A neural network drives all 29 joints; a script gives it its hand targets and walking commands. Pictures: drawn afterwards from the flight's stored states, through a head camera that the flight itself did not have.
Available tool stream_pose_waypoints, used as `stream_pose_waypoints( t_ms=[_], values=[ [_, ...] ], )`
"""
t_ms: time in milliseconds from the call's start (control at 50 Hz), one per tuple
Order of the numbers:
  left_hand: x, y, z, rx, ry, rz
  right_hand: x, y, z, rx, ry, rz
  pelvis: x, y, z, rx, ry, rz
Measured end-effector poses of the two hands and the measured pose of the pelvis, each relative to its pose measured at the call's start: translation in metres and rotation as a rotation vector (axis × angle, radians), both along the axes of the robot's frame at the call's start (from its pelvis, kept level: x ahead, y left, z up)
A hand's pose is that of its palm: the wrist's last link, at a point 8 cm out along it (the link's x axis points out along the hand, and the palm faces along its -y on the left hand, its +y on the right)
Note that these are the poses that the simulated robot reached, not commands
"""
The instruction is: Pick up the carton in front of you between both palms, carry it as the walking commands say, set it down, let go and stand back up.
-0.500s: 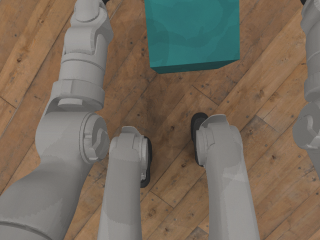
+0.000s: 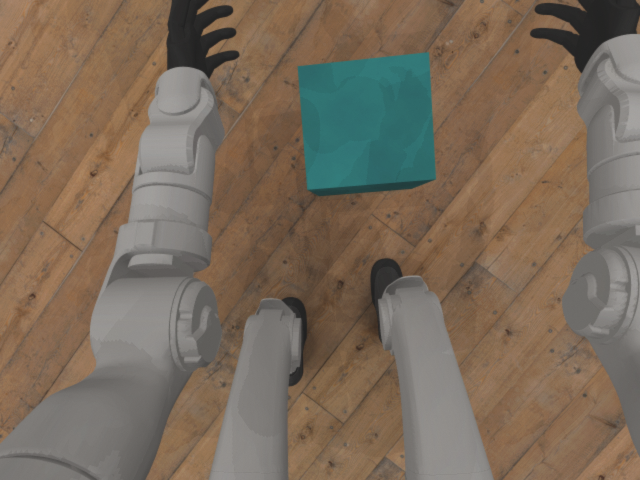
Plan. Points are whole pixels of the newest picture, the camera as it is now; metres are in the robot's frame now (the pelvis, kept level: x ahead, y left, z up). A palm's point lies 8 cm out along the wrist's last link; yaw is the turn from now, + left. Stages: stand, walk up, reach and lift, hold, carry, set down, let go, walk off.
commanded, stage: set down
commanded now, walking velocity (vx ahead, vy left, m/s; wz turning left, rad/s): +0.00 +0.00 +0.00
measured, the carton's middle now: (363, 137) +0.51 -0.09 -0.47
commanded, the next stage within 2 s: let go in 0.06 s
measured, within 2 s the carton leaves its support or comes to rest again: neither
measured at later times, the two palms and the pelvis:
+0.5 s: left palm (96, 165) +0.43 +0.14 +0.01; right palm out of the picture +0.39 -0.29 +0.01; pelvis +0.05 -0.01 +0.12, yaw -3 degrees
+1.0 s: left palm out of the picture +0.29 +0.24 +0.11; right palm out of the picture +0.24 -0.22 +0.10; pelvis +0.10 +0.03 +0.18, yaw -4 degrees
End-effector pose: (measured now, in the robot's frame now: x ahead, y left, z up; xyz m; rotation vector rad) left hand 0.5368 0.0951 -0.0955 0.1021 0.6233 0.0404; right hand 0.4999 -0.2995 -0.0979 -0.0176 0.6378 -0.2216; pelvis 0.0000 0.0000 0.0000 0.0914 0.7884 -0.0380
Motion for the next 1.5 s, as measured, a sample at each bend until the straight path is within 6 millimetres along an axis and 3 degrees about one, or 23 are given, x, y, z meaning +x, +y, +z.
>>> stream_pose_waypoints(
  t_ms=[140,220,340,520,820,940,1060,1220,1420,1500],
  values=[
    [-0.004,0.002,0.033,0.016,0.012,-0.012,-0.005,0.0,0.032,-0.014,0.016,0.011,0.007,-0.002,0.034,-0.01,-0.014,-0.005],
    [-0.017,0.006,0.045,0.057,0.037,-0.031,-0.018,-0.001,0.044,-0.049,0.052,0.038,0.014,-0.004,0.052,-0.014,-0.033,-0.009],
    [-0.059,0.024,0.064,0.108,0.094,-0.052,-0.06,0.0,0.062,-0.086,0.119,0.077,0.031,-0.007,0.082,-0.025,-0.098,-0.014],
    [-0.109,0.052,0.109,0.106,0.124,-0.074,-0.116,0.009,0.109,-0.077,0.137,0.085,0.055,-0.006,0.119,-0.051,-0.225,-0.022],
    [-0.209,0.117,0.173,0.088,0.152,-0.061,-0.217,0.057,0.176,-0.072,0.163,0.097,0.085,0.012,0.164,-0.102,-0.523,-0.019],
    [-0.242,0.14,0.195,0.09,0.151,-0.053,-0.248,0.074,0.197,-0.071,0.167,0.101,0.095,0.021,0.175,-0.123,-0.663,-0.018],
    [-0.256,0.153,0.205,0.096,0.151,-0.056,-0.258,0.083,0.206,-0.067,0.168,0.111,0.102,0.028,0.178,-0.139,-0.771,-0.02],
    [-0.253,0.152,0.208,0.09,0.162,-0.06,-0.252,0.083,0.207,-0.071,0.179,0.12,0.104,0.028,0.177,-0.148,-0.84,-0.023],
    [-0.251,0.144,0.206,0.09,0.168,-0.057,-0.252,0.074,0.207,-0.09,0.202,0.101,0.108,0.021,0.177,-0.144,-0.84,-0.027],
    [-0.258,0.16,0.194,0.177,0.212,-0.037,-0.255,0.054,0.2,-0.164,0.217,0.079,0.109,0.019,0.173,-0.135,-0.803,-0.021]
  ],
)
